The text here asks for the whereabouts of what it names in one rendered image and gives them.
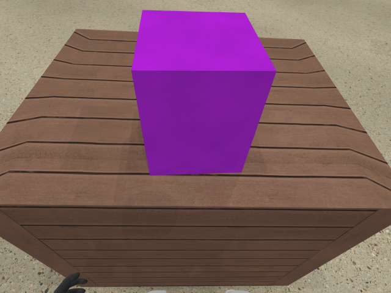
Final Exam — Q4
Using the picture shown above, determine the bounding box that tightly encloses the carton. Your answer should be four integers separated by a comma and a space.
131, 10, 276, 176

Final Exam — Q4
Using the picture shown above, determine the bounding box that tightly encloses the pedestal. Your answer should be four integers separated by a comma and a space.
0, 29, 391, 287

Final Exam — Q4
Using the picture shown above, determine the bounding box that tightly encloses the left robot hand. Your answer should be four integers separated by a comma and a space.
54, 272, 87, 293

